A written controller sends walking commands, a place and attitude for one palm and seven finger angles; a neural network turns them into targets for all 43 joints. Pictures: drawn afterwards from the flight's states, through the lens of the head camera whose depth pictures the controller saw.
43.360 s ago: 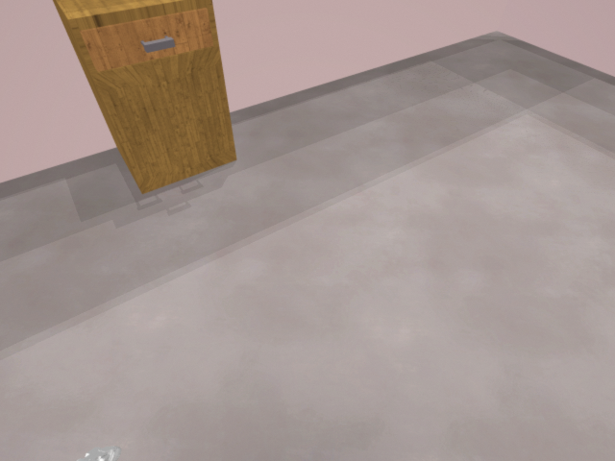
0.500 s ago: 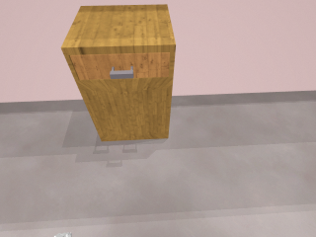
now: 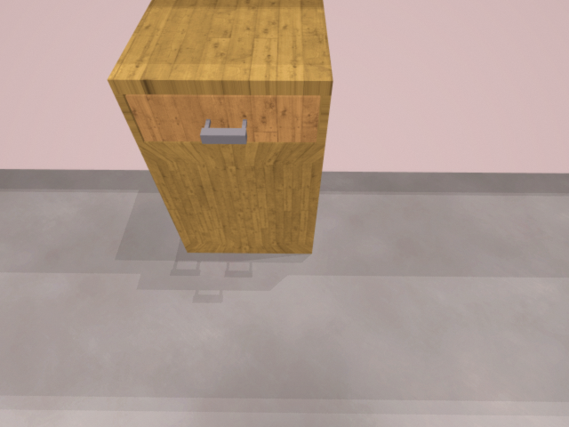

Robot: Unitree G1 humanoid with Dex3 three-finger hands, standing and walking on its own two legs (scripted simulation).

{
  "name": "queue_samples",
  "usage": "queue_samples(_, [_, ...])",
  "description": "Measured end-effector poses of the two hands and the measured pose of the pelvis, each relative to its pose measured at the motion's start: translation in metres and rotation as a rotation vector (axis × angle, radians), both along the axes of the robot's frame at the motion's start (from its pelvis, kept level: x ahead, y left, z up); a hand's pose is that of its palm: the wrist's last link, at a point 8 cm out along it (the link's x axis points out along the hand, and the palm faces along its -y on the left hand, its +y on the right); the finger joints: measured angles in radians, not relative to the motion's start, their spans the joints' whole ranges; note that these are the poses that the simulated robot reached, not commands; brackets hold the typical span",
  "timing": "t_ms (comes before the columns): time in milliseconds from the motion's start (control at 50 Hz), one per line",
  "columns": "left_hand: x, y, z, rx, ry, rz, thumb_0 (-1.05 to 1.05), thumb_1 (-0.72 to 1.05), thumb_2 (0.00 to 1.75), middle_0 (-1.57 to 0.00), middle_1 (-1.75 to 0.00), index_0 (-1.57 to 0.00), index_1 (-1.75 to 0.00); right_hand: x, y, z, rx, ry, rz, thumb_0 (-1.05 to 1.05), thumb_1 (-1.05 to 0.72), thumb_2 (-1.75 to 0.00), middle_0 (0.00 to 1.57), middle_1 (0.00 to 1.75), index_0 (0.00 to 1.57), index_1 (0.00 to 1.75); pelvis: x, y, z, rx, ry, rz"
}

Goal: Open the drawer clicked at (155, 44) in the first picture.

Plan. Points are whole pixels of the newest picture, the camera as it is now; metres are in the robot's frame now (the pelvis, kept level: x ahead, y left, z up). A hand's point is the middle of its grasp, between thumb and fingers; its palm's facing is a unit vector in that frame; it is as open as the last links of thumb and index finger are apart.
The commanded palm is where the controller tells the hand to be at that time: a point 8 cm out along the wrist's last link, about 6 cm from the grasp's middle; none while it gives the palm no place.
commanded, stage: take the last steps up to it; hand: left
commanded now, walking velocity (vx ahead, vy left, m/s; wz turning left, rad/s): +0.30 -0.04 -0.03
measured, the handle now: (225, 129) +0.76 +0.16 -0.09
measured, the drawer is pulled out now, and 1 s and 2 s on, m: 0.00 0.00 0.00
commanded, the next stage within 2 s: come to a stop and stand still in 0.40 s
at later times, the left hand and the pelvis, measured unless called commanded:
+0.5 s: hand (198, 373) +0.22 +0.16 -0.18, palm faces +0.05 -0.98 -0.20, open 7.4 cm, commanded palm none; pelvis +0.17 -0.03 -0.01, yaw +1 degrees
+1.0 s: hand (207, 283) +0.38 +0.16 -0.14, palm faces -0.01 -0.94 -0.35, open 7.4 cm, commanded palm none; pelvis +0.27 -0.06 +0.01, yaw +0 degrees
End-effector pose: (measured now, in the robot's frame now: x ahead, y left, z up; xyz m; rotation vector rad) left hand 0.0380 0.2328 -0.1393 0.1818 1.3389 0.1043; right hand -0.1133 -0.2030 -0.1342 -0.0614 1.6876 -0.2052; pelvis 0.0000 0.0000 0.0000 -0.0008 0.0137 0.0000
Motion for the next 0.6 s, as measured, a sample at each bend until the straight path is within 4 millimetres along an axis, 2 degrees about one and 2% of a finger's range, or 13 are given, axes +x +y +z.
queue_samples(40, [0.016,-0.007,-0.004,0.006,-0.051,0.028,0.01,0.91,0.90,-0.20,-0.30,-0.20,-0.30,0.006,-0.011,-0.004,0.003,0.036,0.011,0.00,-0.91,-0.90,0.20,0.30,0.20,0.30,0.010,-0.008,-0.006,-0.008,-0.012,0.023])
queue_samples(100, [0.024,-0.016,-0.004,0.010,-0.055,0.068,0.00,0.92,0.90,-0.20,-0.30,-0.20,-0.30,0.046,-0.028,-0.003,-0.018,0.004,0.033,0.01,-0.91,-0.90,0.20,0.30,0.20,0.30,0.028,-0.012,-0.003,-0.020,-0.019,0.045])
queue_samples(160, [0.024,-0.019,-0.004,-0.003,0.000,0.076,0.00,0.93,0.90,-0.20,-0.30,-0.20,-0.30,0.112,-0.039,0.001,-0.047,-0.121,0.054,0.01,-0.91,-0.90,0.20,0.30,0.20,0.30,0.047,-0.014,0.003,-0.012,-0.007,0.039])
queue_samples(240, [0.025,-0.018,-0.012,-0.040,0.093,0.089,0.00,0.93,0.90,-0.20,-0.30,-0.20,-0.30,0.208,-0.041,0.003,-0.079,-0.330,0.101,0.01,-0.92,-0.90,0.20,0.30,0.20,0.30,0.078,-0.007,0.001,-0.017,0.000,0.012])
queue_samples(300, [0.038,-0.015,-0.018,-0.046,0.149,0.070,0.01,0.92,0.90,-0.20,-0.30,-0.20,-0.30,0.259,-0.039,0.003,-0.101,-0.450,0.112,0.00,-0.91,-0.90,0.20,0.30,0.20,0.30,0.100,-0.005,-0.004,-0.008,0.000,-0.021])
queue_samples(340, [0.060,-0.014,-0.015,-0.039,0.147,0.060,0.01,0.92,0.90,-0.20,-0.30,-0.20,-0.30,0.278,-0.038,0.006,-0.100,-0.475,0.115,0.00,-0.91,-0.90,0.20,0.30,0.20,0.30,0.113,-0.008,-0.001,-0.002,0.002,-0.025])
queue_samples(420, [0.124,-0.019,-0.003,-0.025,0.037,0.052,0.01,0.92,0.90,-0.20,-0.30,-0.20,-0.30,0.294,-0.047,0.003,-0.086,-0.411,0.126,-0.01,-0.93,-0.90,0.20,0.30,0.20,0.30,0.141,-0.017,0.004,-0.012,0.005,-0.009])
queue_samples(480, [0.167,-0.022,-0.008,0.001,-0.072,0.049,0.01,0.91,0.90,-0.20,-0.30,-0.20,-0.30,0.303,-0.061,-0.012,-0.066,-0.342,0.129,0.00,-0.93,-0.90,0.20,0.30,0.20,0.30,0.166,-0.030,-0.008,0.012,0.005,0.013])
queue_samples(540, [0.189,-0.026,-0.008,0.013,-0.097,0.076,0.01,0.91,0.90,-0.20,-0.30,-0.20,-0.30,0.323,-0.070,-0.017,-0.068,-0.285,0.143,0.00,-0.93,-0.90,0.20,0.30,0.20,0.30,0.187,-0.031,-0.010,-0.015,-0.010,0.033])
queue_samples(600, [0.199,-0.029,-0.007,0.012,-0.049,0.076,0.00,0.91,0.90,-0.20,-0.30,-0.20,-0.30,0.355,-0.069,-0.008,-0.085,-0.306,0.138,0.00,-0.92,-0.90,0.20,0.30,0.20,0.30,0.207,-0.029,-0.004,-0.017,-0.004,0.024])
